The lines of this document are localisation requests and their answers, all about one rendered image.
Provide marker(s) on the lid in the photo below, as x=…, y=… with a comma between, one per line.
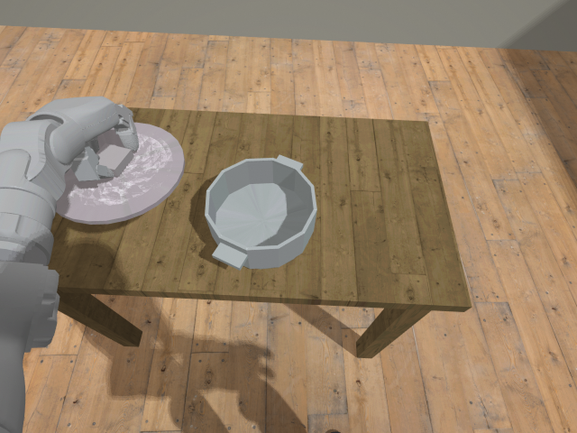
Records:
x=142, y=179

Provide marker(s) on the left robot upper arm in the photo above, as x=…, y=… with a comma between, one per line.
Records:
x=29, y=305

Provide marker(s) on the pot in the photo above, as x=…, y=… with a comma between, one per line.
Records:
x=261, y=212

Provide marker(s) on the table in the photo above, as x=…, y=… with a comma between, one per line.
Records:
x=383, y=235

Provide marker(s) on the left robot hand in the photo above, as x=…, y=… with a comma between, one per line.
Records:
x=95, y=116

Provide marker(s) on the robot left forearm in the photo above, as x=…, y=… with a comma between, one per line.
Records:
x=34, y=156

